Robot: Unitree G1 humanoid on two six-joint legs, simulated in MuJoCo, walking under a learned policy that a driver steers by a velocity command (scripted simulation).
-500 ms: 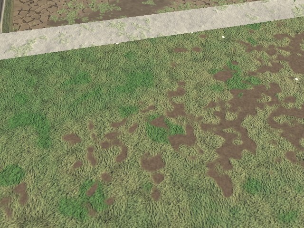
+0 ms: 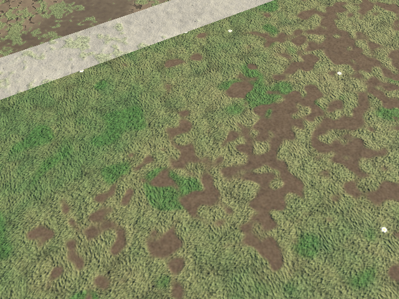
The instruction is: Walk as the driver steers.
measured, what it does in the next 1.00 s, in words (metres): walks ahead, turning right: left foot, then right foot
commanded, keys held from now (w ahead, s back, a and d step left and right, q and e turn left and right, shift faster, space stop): e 0.18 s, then w+e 0.10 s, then w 0.72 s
